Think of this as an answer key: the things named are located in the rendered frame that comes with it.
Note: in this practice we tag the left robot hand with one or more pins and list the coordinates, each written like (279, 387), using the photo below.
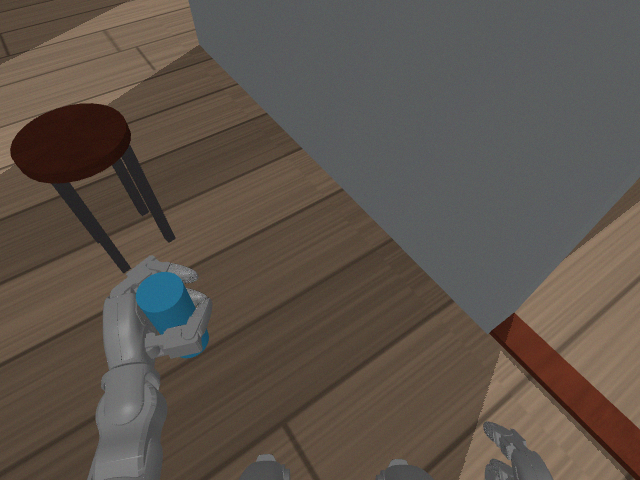
(128, 334)

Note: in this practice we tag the stool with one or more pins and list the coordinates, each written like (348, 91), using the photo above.
(78, 141)

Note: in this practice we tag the can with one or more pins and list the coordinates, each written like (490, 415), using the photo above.
(165, 301)

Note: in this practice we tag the left robot arm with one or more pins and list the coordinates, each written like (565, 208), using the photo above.
(129, 416)

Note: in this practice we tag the right robot hand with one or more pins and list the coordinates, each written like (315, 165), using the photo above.
(526, 464)

